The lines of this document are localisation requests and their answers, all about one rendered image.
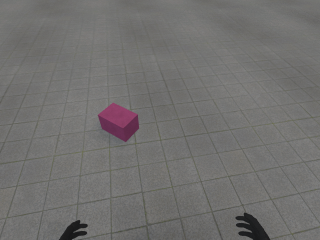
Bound left robot hand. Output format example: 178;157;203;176
59;220;88;240

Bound carton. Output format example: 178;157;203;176
98;103;139;142

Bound right robot hand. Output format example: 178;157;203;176
235;212;270;240

